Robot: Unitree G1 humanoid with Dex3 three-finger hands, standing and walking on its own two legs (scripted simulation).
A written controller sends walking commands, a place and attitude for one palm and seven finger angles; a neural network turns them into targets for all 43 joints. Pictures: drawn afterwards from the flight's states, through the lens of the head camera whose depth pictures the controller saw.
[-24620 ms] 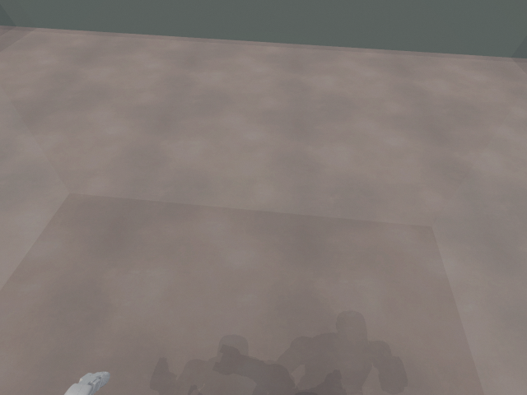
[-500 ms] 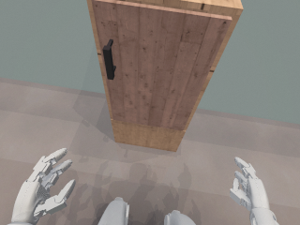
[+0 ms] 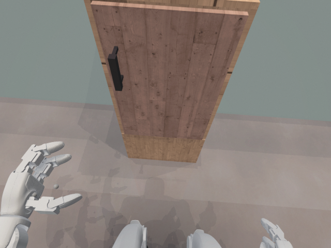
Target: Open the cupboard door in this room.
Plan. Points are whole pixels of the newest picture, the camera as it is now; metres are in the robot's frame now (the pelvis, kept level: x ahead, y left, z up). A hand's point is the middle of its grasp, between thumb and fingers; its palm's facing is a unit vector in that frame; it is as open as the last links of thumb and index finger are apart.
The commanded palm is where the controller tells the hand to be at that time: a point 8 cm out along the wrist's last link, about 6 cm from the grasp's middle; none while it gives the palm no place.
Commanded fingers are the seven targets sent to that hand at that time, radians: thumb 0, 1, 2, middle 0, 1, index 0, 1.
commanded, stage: raise the hand with hooked fingers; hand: left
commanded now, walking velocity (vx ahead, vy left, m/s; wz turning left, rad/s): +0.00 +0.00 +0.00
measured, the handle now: (117, 69) +0.59 +0.18 +0.06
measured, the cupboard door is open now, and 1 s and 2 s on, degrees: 0 0 0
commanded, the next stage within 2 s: move the hooked fingers beside the handle in 1.12 s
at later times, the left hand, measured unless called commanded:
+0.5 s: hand (35, 168) +0.27 +0.29 +0.06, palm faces +0.00 -1.00 -0.05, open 13.9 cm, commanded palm +0.25 +0.34 +0.07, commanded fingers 0.00 -0.50 0.30 -0.30 -1.20 -0.30 -1.20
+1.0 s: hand (44, 156) +0.29 +0.28 +0.06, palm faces +0.00 -1.00 -0.05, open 14.0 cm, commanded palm +0.27 +0.33 +0.07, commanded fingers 0.00 -0.50 0.30 -0.30 -1.20 -0.30 -1.20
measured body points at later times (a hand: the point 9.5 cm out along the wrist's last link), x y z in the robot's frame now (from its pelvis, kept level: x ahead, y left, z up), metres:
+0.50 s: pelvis +0.00 +0.03 +0.02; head +0.07 +0.05 +0.46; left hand +0.26 +0.34 +0.06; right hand +0.18 -0.21 -0.05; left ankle +0.05 +0.10 -0.65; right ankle +0.01 -0.11 -0.65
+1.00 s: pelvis +0.01 +0.01 +0.02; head +0.08 +0.03 +0.46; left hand +0.29 +0.33 +0.07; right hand +0.15 -0.25 -0.06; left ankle +0.05 +0.10 -0.65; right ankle +0.01 -0.11 -0.65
